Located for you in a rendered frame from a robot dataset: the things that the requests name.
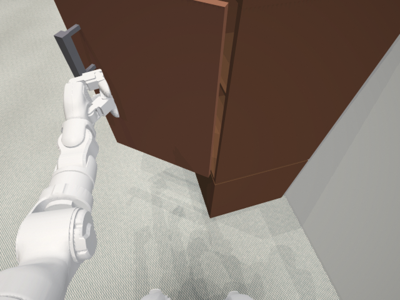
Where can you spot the cupboard door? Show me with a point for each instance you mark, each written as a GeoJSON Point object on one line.
{"type": "Point", "coordinates": [162, 61]}

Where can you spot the robot right shin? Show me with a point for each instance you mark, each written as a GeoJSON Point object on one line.
{"type": "Point", "coordinates": [232, 292]}

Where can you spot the robot left upper arm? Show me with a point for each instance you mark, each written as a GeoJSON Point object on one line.
{"type": "Point", "coordinates": [51, 247]}

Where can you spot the left robot hand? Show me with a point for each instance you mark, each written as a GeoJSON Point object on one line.
{"type": "Point", "coordinates": [77, 102]}

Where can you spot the robot left forearm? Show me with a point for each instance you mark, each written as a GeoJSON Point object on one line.
{"type": "Point", "coordinates": [73, 179]}

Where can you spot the handle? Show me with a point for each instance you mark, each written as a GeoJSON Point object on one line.
{"type": "Point", "coordinates": [70, 52]}

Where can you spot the robot shin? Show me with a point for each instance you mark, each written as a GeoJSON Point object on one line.
{"type": "Point", "coordinates": [232, 292]}
{"type": "Point", "coordinates": [155, 291]}

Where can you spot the robot left shin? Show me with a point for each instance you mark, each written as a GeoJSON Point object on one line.
{"type": "Point", "coordinates": [155, 291]}

